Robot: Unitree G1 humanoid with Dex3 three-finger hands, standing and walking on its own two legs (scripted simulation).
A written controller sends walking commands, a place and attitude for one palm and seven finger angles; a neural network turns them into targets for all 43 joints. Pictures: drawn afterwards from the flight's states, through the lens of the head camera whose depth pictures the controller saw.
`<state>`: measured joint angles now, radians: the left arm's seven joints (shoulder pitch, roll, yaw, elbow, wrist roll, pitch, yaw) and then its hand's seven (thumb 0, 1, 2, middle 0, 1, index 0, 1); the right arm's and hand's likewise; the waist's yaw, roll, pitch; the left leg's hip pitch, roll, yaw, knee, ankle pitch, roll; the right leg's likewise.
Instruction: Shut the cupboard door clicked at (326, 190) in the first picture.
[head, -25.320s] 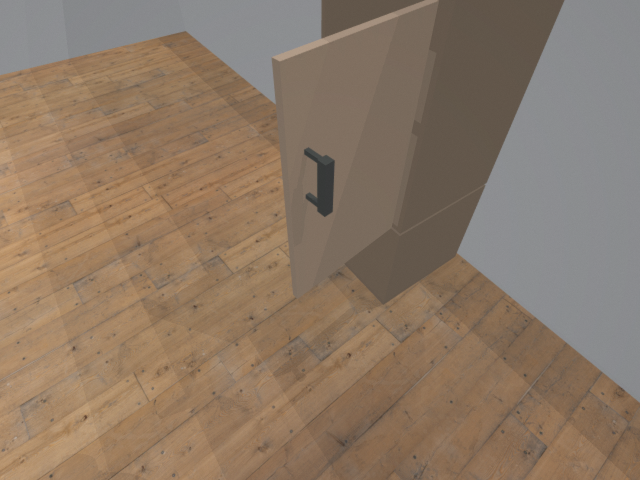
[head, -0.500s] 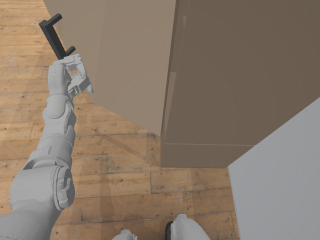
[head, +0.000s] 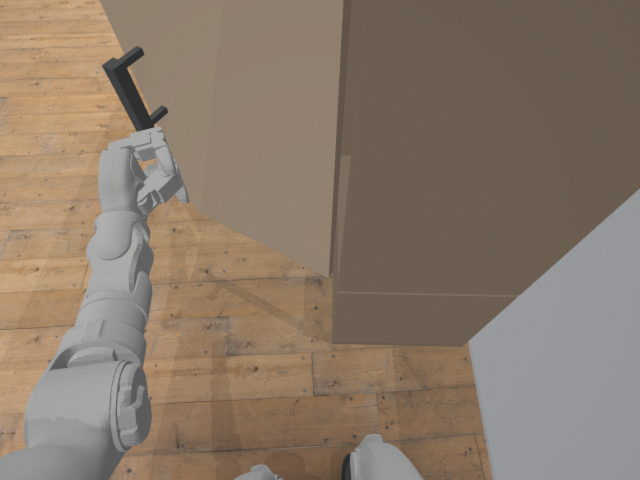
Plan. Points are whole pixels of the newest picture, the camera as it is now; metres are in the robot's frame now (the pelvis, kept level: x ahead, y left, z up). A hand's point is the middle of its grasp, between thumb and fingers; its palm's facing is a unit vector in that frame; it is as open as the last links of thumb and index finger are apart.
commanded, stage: draw the hand back to the body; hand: left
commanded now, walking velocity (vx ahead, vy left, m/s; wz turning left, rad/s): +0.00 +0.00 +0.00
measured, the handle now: (140, 92) +0.66 +0.24 +0.07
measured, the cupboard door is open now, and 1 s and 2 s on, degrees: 62 62 62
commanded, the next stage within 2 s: step back with the hand held close in 1.40 s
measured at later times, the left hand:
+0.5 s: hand (65, 272) +0.31 +0.21 +0.15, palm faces +0.21 -0.96 -0.20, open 3.1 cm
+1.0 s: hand out of the picture +0.21 +0.28 +0.20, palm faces +0.48 -0.78 -0.39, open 5.9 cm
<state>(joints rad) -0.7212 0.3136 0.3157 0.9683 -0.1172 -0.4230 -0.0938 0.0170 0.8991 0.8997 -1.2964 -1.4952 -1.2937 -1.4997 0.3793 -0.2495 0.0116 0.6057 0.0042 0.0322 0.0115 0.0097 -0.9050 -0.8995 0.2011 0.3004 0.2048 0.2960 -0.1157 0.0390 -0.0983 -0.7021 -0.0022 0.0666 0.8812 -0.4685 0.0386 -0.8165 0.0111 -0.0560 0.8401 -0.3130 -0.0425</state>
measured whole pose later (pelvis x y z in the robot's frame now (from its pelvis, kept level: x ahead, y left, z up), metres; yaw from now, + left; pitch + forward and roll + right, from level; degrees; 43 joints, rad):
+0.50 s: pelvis +0.01 +0.01 +0.04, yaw +2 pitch +0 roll +0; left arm -0.04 0.27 0.12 0.15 -0.10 -0.12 0.01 0.02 0.90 0.90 -1.13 -1.31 -1.13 -1.31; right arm 0.17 -0.25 0.02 0.57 0.04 -0.04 -0.09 0.02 -0.91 -0.90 0.20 0.30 0.20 0.30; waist 0.03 0.05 -0.03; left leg -0.19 -0.03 0.03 0.52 -0.34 0.04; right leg -0.30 -0.01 -0.08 0.52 -0.23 -0.03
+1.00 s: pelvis +0.02 +0.01 +0.05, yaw +3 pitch -4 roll -1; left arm 0.42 0.34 0.31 -0.32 -0.07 -0.07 0.10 0.02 0.89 0.90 -0.47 -0.58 -0.46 -0.59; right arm 0.23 -0.23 0.02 0.63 0.00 -0.06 -0.06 0.02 -0.90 -0.90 0.20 0.30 0.21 0.30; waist 0.06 0.09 0.01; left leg -0.02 -0.04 0.02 0.40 -0.30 0.04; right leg -0.13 0.00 -0.09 0.40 -0.19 -0.02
